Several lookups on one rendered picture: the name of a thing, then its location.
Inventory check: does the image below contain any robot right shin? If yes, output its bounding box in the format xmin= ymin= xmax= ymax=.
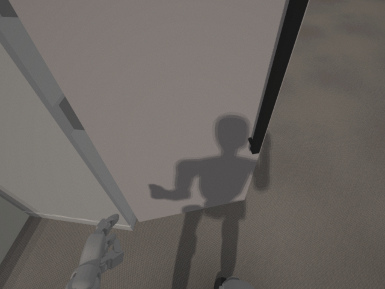
xmin=223 ymin=276 xmax=239 ymax=283

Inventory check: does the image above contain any handle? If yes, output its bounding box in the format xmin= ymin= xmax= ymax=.
xmin=248 ymin=0 xmax=309 ymax=154

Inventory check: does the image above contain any fridge door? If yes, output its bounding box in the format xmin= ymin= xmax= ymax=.
xmin=9 ymin=0 xmax=310 ymax=222

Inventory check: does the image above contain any right robot foot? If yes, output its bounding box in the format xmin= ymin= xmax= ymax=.
xmin=214 ymin=277 xmax=227 ymax=289

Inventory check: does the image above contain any left robot forearm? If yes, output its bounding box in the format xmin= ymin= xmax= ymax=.
xmin=65 ymin=264 xmax=101 ymax=289

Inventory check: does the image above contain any robot left hand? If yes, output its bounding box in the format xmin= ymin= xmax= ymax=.
xmin=79 ymin=214 xmax=124 ymax=274

